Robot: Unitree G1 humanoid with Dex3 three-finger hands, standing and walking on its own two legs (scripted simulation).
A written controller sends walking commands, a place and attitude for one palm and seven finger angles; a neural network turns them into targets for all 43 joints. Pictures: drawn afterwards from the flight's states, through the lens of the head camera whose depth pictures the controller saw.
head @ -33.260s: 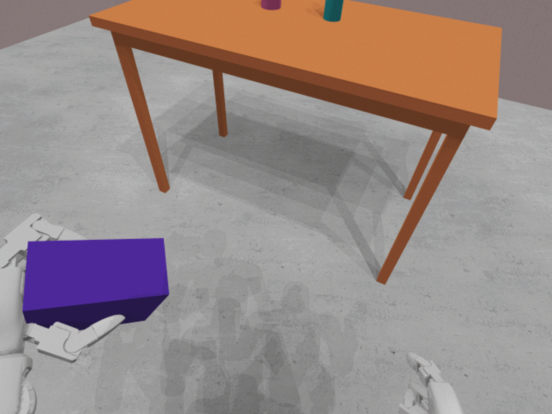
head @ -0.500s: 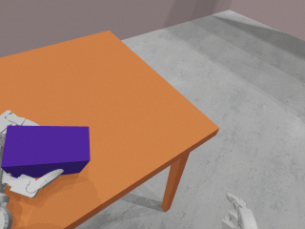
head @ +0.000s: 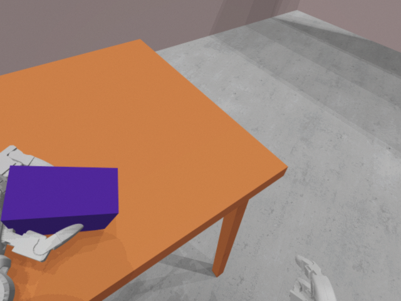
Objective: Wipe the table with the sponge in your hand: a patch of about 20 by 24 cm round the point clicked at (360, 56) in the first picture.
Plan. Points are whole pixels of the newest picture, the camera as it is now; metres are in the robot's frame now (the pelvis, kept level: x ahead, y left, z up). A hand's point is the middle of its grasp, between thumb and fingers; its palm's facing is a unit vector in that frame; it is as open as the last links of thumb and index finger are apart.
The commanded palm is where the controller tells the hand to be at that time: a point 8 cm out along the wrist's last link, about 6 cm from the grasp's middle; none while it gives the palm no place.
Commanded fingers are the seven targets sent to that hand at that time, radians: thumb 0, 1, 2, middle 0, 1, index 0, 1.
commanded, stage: shuffle to correct the standing spot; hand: left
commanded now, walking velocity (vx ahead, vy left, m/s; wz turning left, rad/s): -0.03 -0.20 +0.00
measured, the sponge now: (81, 202) +0.23 +0.19 +0.15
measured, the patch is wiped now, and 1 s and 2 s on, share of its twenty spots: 0.05 0.10 0.10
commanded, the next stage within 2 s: come to a stop and stand still in 1.24 s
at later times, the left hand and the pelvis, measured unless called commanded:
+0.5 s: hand (37, 208) +0.21 +0.24 +0.18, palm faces +0.36 -0.86 -0.35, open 10.5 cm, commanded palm +0.15 +0.28 +0.18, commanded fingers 0.00 0.10 1.30 -1.20 -1.60 -1.20 -1.60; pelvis -0.01 +0.00 +0.00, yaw +0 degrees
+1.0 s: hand (39, 207) +0.21 +0.24 +0.17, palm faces +0.37 -0.85 -0.36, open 10.5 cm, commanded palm +0.15 +0.28 +0.18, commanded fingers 0.00 0.10 1.30 -1.20 -1.60 -1.20 -1.60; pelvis +0.00 +0.00 +0.00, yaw +0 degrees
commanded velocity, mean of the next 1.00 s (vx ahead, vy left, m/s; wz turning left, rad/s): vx -0.04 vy -0.20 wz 0.00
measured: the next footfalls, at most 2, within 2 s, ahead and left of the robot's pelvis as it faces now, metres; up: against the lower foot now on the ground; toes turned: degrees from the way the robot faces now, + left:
none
